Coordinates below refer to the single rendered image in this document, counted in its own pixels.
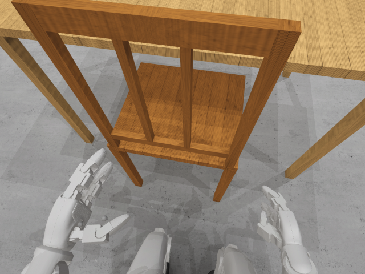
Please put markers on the table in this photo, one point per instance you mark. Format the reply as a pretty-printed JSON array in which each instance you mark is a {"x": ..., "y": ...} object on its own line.
[{"x": 332, "y": 43}]

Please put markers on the robot left thigh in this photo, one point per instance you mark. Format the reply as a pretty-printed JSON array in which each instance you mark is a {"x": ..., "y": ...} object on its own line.
[{"x": 153, "y": 254}]

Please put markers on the robot thigh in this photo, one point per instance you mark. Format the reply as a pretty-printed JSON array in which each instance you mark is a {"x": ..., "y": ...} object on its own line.
[
  {"x": 233, "y": 261},
  {"x": 153, "y": 254}
]

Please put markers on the chair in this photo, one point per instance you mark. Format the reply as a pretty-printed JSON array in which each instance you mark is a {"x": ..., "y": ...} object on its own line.
[{"x": 175, "y": 113}]

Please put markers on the robot left forearm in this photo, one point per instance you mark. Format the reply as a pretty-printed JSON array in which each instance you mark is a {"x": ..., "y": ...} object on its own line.
[{"x": 49, "y": 260}]

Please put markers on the robot right hand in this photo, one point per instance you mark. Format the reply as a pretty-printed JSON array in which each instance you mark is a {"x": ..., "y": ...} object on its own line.
[{"x": 283, "y": 228}]

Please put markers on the robot right thigh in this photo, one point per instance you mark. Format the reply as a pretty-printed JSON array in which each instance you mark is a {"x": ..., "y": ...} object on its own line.
[{"x": 233, "y": 261}]

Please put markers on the robot right forearm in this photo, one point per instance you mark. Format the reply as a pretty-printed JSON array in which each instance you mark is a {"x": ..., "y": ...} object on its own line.
[{"x": 295, "y": 259}]

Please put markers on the robot left hand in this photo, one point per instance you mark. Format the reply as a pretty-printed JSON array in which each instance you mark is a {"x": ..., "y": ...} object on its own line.
[{"x": 71, "y": 207}]

